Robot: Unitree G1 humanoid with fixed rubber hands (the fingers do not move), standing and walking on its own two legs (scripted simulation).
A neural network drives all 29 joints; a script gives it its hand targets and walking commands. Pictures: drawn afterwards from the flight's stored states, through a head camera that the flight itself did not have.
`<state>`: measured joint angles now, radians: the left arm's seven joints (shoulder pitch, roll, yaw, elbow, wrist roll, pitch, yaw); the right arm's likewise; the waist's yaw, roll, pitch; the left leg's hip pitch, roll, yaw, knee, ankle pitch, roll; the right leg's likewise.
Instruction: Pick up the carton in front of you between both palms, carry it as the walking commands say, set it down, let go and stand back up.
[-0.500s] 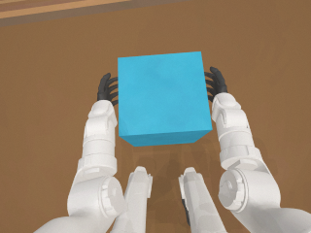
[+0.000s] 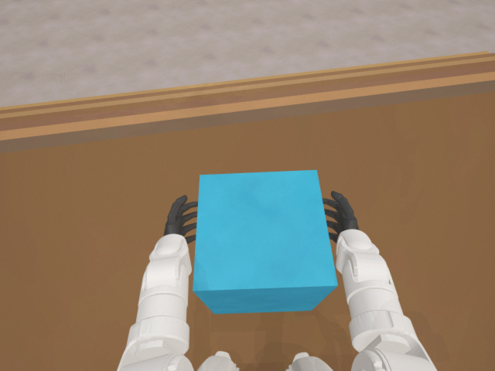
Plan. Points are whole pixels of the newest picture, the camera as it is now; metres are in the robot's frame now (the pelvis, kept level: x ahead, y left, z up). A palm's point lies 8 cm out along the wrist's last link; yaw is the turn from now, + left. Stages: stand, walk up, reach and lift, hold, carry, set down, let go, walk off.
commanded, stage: reach and lift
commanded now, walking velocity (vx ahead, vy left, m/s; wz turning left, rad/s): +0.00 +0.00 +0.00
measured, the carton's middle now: (260, 249) +0.33 +0.00 -0.09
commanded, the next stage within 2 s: hold in 1.28 s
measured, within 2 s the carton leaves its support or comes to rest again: neither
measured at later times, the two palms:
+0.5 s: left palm (165, 236) +0.29 +0.15 +0.06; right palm (365, 233) +0.29 -0.15 +0.06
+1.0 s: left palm (164, 227) +0.30 +0.15 +0.07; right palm (367, 224) +0.30 -0.15 +0.07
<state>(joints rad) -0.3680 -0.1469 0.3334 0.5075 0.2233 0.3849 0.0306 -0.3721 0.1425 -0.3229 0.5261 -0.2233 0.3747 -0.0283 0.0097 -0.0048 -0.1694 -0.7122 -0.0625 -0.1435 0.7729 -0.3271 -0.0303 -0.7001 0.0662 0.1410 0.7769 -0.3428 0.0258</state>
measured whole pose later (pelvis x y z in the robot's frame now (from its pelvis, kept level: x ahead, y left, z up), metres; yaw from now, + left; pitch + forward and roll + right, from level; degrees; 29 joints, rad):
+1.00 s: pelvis +0.01 +0.00 +0.04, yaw +0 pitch -4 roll +0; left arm -0.28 -0.16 0.25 0.32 0.29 0.66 0.00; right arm -0.28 0.16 -0.25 0.33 -0.29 0.66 0.00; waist 0.00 0.00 -0.01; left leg -0.12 -0.04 -0.14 0.39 -0.20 -0.02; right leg -0.11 0.03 0.14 0.39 -0.21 0.02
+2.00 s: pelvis +0.00 +0.00 +0.04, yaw +0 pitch -7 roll +0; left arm -0.30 -0.16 0.25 0.26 0.30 0.76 -0.01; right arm -0.30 0.16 -0.25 0.26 -0.30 0.75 0.01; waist 0.00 0.00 0.01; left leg -0.06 -0.03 -0.13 0.36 -0.18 -0.02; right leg -0.05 0.03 0.14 0.37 -0.20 0.01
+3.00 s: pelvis +0.09 -0.02 +0.03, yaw +1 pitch +5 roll +1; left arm -0.13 -0.13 0.07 -0.25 0.13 1.01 0.07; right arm -0.10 0.13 -0.11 -0.29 -0.12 1.02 -0.08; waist 0.00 -0.02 -0.18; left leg -0.38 0.04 0.08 0.70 -0.48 -0.01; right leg -0.21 -0.04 -0.04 0.50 -0.38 0.01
